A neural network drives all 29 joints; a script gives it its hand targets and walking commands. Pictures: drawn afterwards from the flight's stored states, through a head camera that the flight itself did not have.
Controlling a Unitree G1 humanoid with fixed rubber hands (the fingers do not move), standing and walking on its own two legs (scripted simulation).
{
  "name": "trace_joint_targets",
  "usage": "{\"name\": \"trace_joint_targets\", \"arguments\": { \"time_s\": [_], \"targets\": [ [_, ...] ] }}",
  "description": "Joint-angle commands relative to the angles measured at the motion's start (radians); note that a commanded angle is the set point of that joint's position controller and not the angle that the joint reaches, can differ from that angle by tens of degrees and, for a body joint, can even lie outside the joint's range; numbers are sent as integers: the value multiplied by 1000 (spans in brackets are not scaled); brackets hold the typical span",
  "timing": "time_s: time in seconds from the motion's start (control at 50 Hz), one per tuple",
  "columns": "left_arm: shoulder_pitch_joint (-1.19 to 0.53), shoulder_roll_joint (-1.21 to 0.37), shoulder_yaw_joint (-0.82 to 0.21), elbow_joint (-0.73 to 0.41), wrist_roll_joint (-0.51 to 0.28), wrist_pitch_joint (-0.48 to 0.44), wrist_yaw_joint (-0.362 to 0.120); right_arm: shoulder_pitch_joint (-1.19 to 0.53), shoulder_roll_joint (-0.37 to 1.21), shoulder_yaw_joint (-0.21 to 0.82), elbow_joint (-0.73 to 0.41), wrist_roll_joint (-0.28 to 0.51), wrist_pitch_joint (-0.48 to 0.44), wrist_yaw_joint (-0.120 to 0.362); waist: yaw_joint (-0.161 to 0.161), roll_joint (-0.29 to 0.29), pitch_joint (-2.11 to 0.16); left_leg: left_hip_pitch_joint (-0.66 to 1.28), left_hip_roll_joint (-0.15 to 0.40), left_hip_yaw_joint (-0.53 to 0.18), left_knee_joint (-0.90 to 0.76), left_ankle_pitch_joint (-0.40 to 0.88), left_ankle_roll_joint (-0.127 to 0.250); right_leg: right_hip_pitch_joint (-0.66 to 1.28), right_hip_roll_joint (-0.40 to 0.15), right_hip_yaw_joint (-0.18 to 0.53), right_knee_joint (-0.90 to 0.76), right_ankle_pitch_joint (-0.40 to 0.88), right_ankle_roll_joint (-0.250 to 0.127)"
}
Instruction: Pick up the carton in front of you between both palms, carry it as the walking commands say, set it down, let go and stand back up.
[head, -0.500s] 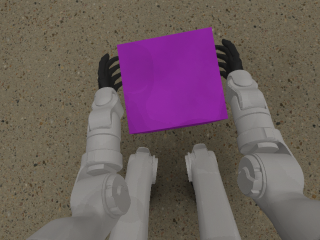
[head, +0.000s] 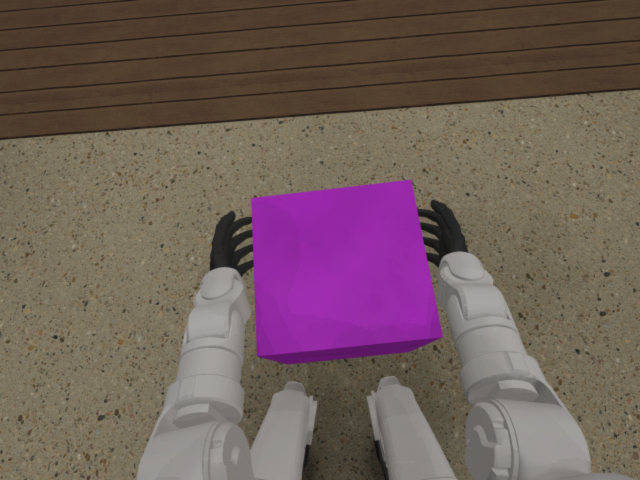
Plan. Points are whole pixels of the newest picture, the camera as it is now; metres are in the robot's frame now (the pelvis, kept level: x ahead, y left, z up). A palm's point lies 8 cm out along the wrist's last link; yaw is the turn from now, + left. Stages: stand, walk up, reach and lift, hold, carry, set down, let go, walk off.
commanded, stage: reach and lift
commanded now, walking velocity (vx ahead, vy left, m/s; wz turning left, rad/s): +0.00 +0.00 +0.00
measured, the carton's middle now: (340, 285) +0.37 +0.00 -0.12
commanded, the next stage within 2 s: hold in 1.64 s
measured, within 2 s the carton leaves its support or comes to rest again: neither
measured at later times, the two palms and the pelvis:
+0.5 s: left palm (177, 240) +0.34 +0.15 +0.11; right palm (493, 235) +0.34 -0.15 +0.10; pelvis +0.05 +0.01 +0.12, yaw +0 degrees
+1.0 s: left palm (154, 230) +0.33 +0.15 +0.16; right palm (517, 229) +0.32 -0.15 +0.15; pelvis +0.03 +0.01 +0.13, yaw -1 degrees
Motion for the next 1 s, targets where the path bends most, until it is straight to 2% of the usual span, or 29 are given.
{"name": "trace_joint_targets", "arguments": {
  "time_s": [0.0, 0.14, 0.28, 0.52, 0.58, 0.72, 0.84, 0.98],
  "targets": [
    [-530, -1027, -606, 33, -86, 3, -242, -507, 1100, 523, -68, 115, -36, 235, -10, -46, -607, 345, -54, 94, -229, 242, 17, 558, 51, -77, -230, 278, -12],
    [-395, -1034, -634, 19, -67, 7, -251, -393, 1104, 556, -114, 111, -34, 238, -9, -39, -528, 538, -35, 61, -381, 342, 24, 715, 37, -51, -379, 363, -16],
    [-286, -1035, -680, -27, -68, 49, -269, -291, 1107, 596, -176, 119, 6, 249, -10, -35, -434, 751, -16, 37, -541, 457, 26, 886, 23, -31, -533, 459, -19],
    [-156, -1045, -735, -164, -102, 243, -318, -181, 1112, 656, -342, 153, 202, 278, -13, -19, -196, 1063, 13, 28, -804, 549, 27, 1157, -2, -25, -796, 522, -13],
    [-144, -1031, -711, -176, -96, 294, -326, -166, 1095, 639, -369, 141, 255, 281, -19, -21, -109, 1093, 17, 28, -852, 523, 28, 1179, -3, -28, -845, 491, -15],
    [-219, -1010, -601, -117, -39, 341, -351, -246, 1078, 533, -324, 92, 306, 308, -13, -13, 43, 1067, 28, 43, -901, 304, 40, 1156, -10, -49, -881, 276, -28],
    [-339, -1051, -623, -144, -56, 329, -363, -368, 1121, 560, -345, 115, 295, 321, -10, -15, -49, 1093, 31, 48, -878, 304, 43, 1180, -12, -51, -863, 275, -27],
    [-349, -1040, -620, -141, -52, 335, -367, -370, 1133, 559, -336, 116, 304, 319, -10, -25, -73, 1106, 25, 56, -884, 311, 44, 1200, -12, -51, -873, 290, -18]
  ]
}}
